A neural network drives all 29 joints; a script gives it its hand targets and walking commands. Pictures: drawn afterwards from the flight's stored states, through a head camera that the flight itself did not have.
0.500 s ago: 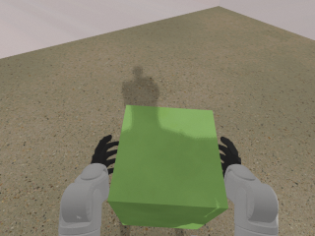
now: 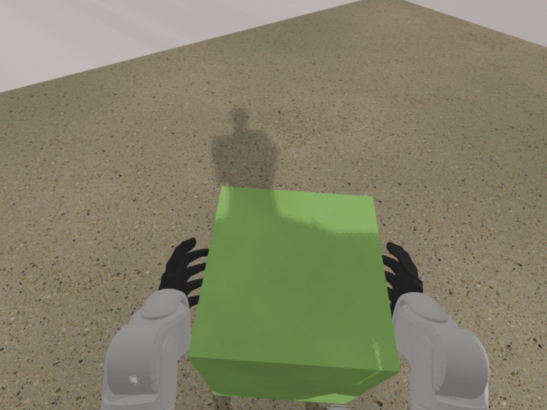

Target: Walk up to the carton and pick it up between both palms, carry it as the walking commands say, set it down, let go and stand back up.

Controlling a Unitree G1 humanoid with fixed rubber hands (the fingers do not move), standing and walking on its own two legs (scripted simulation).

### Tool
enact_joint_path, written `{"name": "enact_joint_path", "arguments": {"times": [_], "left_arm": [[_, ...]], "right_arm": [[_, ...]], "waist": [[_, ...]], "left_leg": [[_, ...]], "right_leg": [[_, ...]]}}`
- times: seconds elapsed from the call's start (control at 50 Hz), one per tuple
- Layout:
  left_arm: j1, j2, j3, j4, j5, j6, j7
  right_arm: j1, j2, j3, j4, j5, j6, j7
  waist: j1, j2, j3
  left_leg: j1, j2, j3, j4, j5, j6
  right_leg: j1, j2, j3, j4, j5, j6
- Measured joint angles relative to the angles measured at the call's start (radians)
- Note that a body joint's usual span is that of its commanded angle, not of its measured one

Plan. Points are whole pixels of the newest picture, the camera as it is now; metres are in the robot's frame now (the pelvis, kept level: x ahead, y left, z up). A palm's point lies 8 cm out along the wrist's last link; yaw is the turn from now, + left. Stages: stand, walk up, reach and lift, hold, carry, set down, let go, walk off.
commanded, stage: carry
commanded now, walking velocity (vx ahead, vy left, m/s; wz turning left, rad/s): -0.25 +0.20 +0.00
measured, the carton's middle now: (287, 303) +0.26 -0.01 +0.03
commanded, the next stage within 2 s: none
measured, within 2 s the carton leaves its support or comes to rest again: neither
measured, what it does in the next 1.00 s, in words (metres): walks backwards: right foot, then left foot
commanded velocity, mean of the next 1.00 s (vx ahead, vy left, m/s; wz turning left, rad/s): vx -0.25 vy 0.20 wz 0.00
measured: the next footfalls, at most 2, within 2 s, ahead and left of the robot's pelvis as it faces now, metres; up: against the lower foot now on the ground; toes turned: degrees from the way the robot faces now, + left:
right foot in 0.30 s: -0.10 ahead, -0.02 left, +0.00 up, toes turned -8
left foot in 0.58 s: -0.18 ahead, +0.28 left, +0.00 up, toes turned +2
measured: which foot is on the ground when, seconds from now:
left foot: down 0.00-0.30, up 0.32-0.56, down 0.58-0.86, up 0.88-1.00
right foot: down 0.00-0.02, up 0.04-0.28, down 0.30-0.60, up 0.62-0.84, down 0.86-1.00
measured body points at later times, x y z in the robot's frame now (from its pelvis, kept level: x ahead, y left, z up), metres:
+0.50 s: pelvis -0.20 +0.11 +0.01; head -0.20 +0.10 +0.46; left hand +0.05 +0.24 +0.08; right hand +0.04 -0.05 +0.07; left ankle -0.17 +0.24 -0.67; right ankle -0.14 -0.02 -0.72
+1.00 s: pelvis -0.40 +0.24 +0.01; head -0.39 +0.23 +0.45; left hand -0.15 +0.37 +0.08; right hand -0.16 +0.08 +0.07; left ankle -0.35 +0.34 -0.66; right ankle -0.35 +0.12 -0.72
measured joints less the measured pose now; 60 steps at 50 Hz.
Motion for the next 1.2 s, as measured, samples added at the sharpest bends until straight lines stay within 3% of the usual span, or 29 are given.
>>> {"name": "enact_joint_path", "arguments": {"times": [0.02,0.04,0.08,0.1,0.16,0.22,0.26,0.3,0.36,0.4,0.44,0.48,0.54,0.56,0.6,0.62,0.66,0.72,0.78,0.86,0.92,0.96,1.0,1.04,1.1,1.14,1.2], "left_arm": [[-0.010,0.001,0.005,-0.002,0.002,-0.001,0.000],[-0.014,0.002,0.010,0.000,0.003,-0.003,-0.002],[-0.007,0.002,0.019,-0.008,0.007,0.005,-0.003],[-0.005,0.001,0.022,-0.013,0.009,0.012,-0.003],[-0.006,0.002,0.023,-0.022,0.007,0.028,-0.002],[-0.005,0.002,0.024,-0.028,-0.001,0.031,0.003],[-0.007,0.002,0.026,-0.030,-0.007,0.029,0.006],[-0.013,0.001,0.025,-0.020,-0.015,0.021,0.006],[-0.018,0.002,0.016,0.018,-0.019,0.018,0.007],[-0.012,0.001,0.012,0.021,-0.019,0.023,0.006],[-0.004,0.000,0.012,0.015,-0.017,0.019,0.003],[-0.002,0.000,0.013,0.007,-0.015,0.013,0.002],[-0.008,0.000,0.008,-0.005,-0.009,0.003,0.000],[-0.012,0.001,0.006,-0.009,-0.005,0.001,0.000],[-0.027,0.003,0.013,-0.013,0.000,-0.002,-0.001],[-0.026,0.003,0.018,-0.012,0.002,-0.002,-0.003],[-0.019,0.002,0.027,-0.022,0.005,0.007,-0.004],[-0.015,0.002,0.029,-0.035,0.004,0.021,-0.003],[-0.010,0.002,0.028,-0.046,-0.003,0.022,0.001],[-0.015,0.001,0.029,-0.041,-0.017,0.011,0.005],[-0.022,0.002,0.020,-0.003,-0.021,0.009,0.005],[-0.017,0.001,0.014,0.002,-0.021,0.013,0.005],[-0.010,0.000,0.012,-0.002,-0.019,0.011,0.004],[-0.007,0.000,0.010,-0.008,-0.016,0.007,0.003],[-0.011,0.001,0.003,-0.020,-0.007,0.000,0.002],[-0.026,0.003,0.009,-0.020,-0.001,-0.003,0.000],[-0.023,0.002,0.022,-0.028,0.005,0.008,-0.003]], "right_arm": [[-0.009,0.000,0.000,0.005,0.002,-0.008,0.000],[-0.016,0.001,0.002,0.016,0.002,-0.015,0.000],[-0.021,0.001,0.011,0.031,0.002,-0.015,0.001],[-0.019,0.001,0.016,0.034,0.001,-0.015,0.002],[-0.005,0.002,0.022,0.027,-0.002,-0.015,0.003],[0.001,0.002,0.024,0.017,-0.004,-0.014,0.005],[0.001,0.001,0.026,0.012,-0.007,-0.013,0.005],[-0.001,0.001,0.022,0.006,-0.012,-0.011,0.005],[0.018,0.002,0.011,0.010,-0.017,-0.006,0.005],[0.027,0.002,0.010,0.004,-0.017,0.002,0.004],[0.026,0.001,0.012,0.001,-0.014,0.005,0.001],[0.018,0.001,0.012,-0.004,-0.008,0.005,-0.003],[0.000,0.000,0.004,-0.013,0.000,0.004,-0.005],[-0.008,0.000,0.001,-0.015,0.003,0.002,-0.005],[-0.024,0.001,0.000,-0.005,0.007,-0.010,-0.005],[-0.028,0.001,0.004,0.005,0.006,-0.016,-0.005],[-0.029,0.001,0.015,0.018,0.006,-0.017,-0.004],[-0.014,0.001,0.023,0.012,0.004,-0.020,-0.002],[-0.002,0.002,0.028,-0.001,0.001,-0.023,0.000],[0.000,0.001,0.027,-0.014,-0.007,-0.025,0.002],[0.017,0.002,0.016,-0.009,-0.012,-0.020,0.002],[0.027,0.002,0.013,-0.015,-0.012,-0.011,0.001],[0.026,0.001,0.013,-0.017,-0.009,-0.008,-0.001],[0.019,0.001,0.011,-0.019,-0.004,-0.007,-0.003],[0.003,0.000,0.002,-0.028,0.004,-0.006,-0.003],[-0.013,0.001,0.001,-0.017,0.007,-0.018,-0.003],[-0.022,0.001,0.012,0.004,0.006,-0.020,-0.003]], "waist": [[-0.006,-0.025,0.003],[-0.009,-0.038,0.004],[0.003,-0.027,0.005],[0.011,-0.020,0.008],[0.039,-0.009,0.012],[0.057,0.000,0.006],[0.062,0.008,-0.004],[0.069,0.033,-0.012],[0.059,0.060,-0.003],[0.042,0.058,0.010],[0.027,0.048,0.022],[0.014,0.034,0.028],[0.000,0.013,0.023],[-0.003,0.005,0.020],[-0.012,-0.032,0.025],[-0.011,-0.039,0.027],[0.002,-0.026,0.034],[0.032,-0.013,0.046],[0.056,-0.004,0.044],[0.074,0.028,0.028],[0.063,0.057,0.035],[0.046,0.055,0.043],[0.030,0.046,0.050],[0.015,0.032,0.050],[-0.002,0.009,0.036],[-0.014,-0.029,0.036],[0.000,-0.026,0.047]], "left_leg": [[0.013,-0.017,0.017,-0.065,0.090,0.006],[-0.003,-0.030,0.024,-0.070,0.147,0.017],[-0.036,-0.022,0.028,-0.055,0.180,0.040],[-0.046,-0.016,0.029,-0.054,0.188,0.048],[-0.073,-0.012,0.035,-0.069,0.226,0.067],[-0.102,-0.022,0.051,-0.097,0.278,0.084],[-0.124,-0.035,0.069,-0.119,0.315,0.097],[-0.150,-0.038,0.086,-0.132,0.348,0.106],[-0.224,-0.046,0.057,0.063,0.117,0.030],[-0.265,-0.043,0.030,0.266,0.075,0.008],[-0.256,-0.027,0.012,0.366,0.073,-0.007],[-0.202,-0.009,0.001,0.336,0.049,-0.016],[-0.075,0.006,-0.008,0.136,0.001,-0.019],[-0.022,0.008,-0.004,0.037,0.007,-0.017],[0.015,-0.017,0.018,-0.095,0.142,-0.007],[-0.005,-0.026,0.022,-0.091,0.178,0.007],[-0.038,-0.015,0.022,-0.074,0.196,0.031],[-0.073,-0.007,0.021,-0.073,0.225,0.052],[-0.106,-0.017,0.033,-0.088,0.269,0.068],[-0.160,-0.033,0.062,-0.102,0.329,0.092],[-0.232,-0.042,0.038,0.089,0.103,0.028],[-0.267,-0.042,0.018,0.281,0.063,0.008],[-0.246,-0.027,0.005,0.354,0.059,-0.005],[-0.177,-0.011,-0.003,0.285,0.036,-0.011],[-0.027,0.004,-0.007,0.027,0.021,-0.012],[0.006,-0.022,0.012,-0.093,0.143,0.004],[-0.042,-0.022,0.018,-0.077,0.201,0.044]], "right_leg": [[-0.016,-0.024,0.013,0.003,0.015,0.010],[-0.036,-0.031,0.027,0.026,-0.055,0.018],[-0.098,0.007,0.045,0.218,-0.283,0.013],[-0.123,0.029,0.045,0.339,-0.334,0.006],[-0.124,0.071,0.012,0.547,-0.344,-0.007],[-0.014,0.097,-0.028,0.445,-0.364,-0.019],[0.090,0.109,-0.047,0.277,-0.386,-0.035],[0.180,0.122,-0.062,0.075,-0.304,-0.058],[0.141,0.107,-0.059,0.076,-0.218,-0.078],[0.131,0.085,-0.053,0.059,-0.184,-0.068],[0.116,0.063,-0.038,0.044,-0.149,-0.054],[0.095,0.040,-0.021,0.030,-0.113,-0.036],[0.051,0.010,-0.002,0.008,-0.057,-0.009],[0.033,0.001,0.005,0.005,-0.039,0.001],[-0.003,-0.032,0.030,0.014,-0.020,0.021],[-0.026,-0.031,0.041,0.050,-0.109,0.026],[-0.087,0.015,0.051,0.257,-0.317,0.013],[-0.110,0.066,0.020,0.496,-0.357,-0.006],[-0.020,0.093,-0.023,0.429,-0.367,-0.017],[0.160,0.122,-0.054,0.091,-0.312,-0.057],[0.124,0.107,-0.054,0.086,-0.219,-0.075],[0.115,0.085,-0.049,0.067,-0.179,-0.063],[0.105,0.064,-0.035,0.046,-0.141,-0.047],[0.087,0.043,-0.020,0.027,-0.104,-0.028],[0.043,0.015,0.000,0.012,-0.054,0.001],[0.005,-0.018,0.026,0.030,-0.055,0.019],[-0.080,0.033,0.054,0.285,-0.337,0.007]]}}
